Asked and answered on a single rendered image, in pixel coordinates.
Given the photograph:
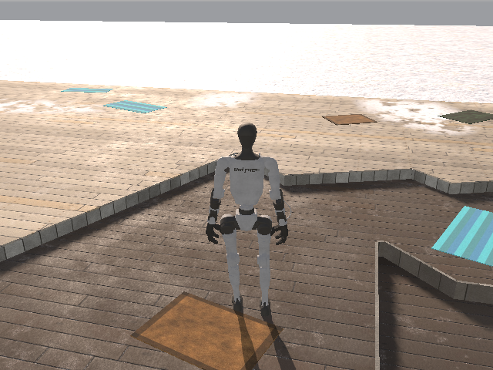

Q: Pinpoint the robot left upper arm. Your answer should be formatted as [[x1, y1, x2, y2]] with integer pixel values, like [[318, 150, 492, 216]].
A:
[[213, 156, 231, 199]]

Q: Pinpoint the robot right shin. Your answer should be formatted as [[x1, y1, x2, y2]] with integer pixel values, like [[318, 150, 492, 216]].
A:
[[260, 254, 270, 306]]

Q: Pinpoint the left robot hand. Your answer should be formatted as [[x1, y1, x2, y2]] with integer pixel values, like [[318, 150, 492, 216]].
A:
[[206, 223, 224, 244]]

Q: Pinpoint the robot right forearm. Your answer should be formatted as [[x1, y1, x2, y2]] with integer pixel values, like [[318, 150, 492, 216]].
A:
[[273, 189, 287, 226]]

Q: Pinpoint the robot right upper arm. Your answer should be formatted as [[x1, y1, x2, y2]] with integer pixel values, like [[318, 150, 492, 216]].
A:
[[263, 156, 281, 200]]

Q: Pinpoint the robot left forearm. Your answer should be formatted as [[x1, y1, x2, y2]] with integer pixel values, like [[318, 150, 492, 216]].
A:
[[207, 188, 221, 224]]

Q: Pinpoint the right robot hand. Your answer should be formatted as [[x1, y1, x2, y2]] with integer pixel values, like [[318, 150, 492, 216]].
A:
[[270, 224, 288, 245]]

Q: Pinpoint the robot torso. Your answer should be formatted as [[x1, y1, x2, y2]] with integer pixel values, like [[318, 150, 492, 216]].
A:
[[229, 153, 265, 231]]

